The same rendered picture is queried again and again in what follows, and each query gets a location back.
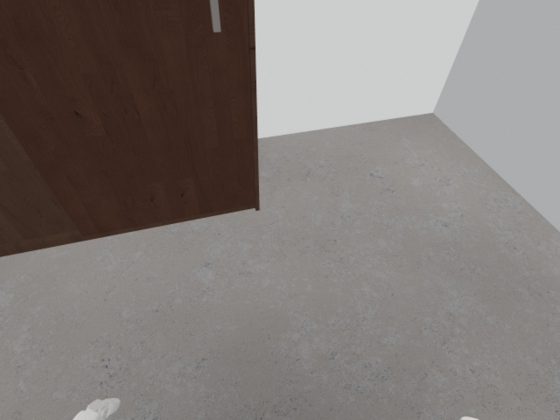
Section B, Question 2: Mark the wardrobe door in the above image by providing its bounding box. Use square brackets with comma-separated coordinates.
[0, 114, 77, 245]
[0, 0, 255, 237]

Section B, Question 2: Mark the robot left hand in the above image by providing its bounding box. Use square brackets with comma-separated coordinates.
[73, 398, 121, 420]

